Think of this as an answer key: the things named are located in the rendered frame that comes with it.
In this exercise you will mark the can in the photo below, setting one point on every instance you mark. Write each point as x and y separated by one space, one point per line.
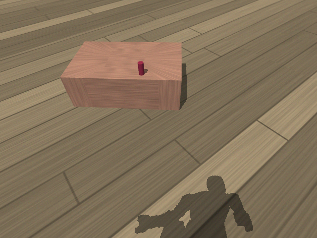
141 68

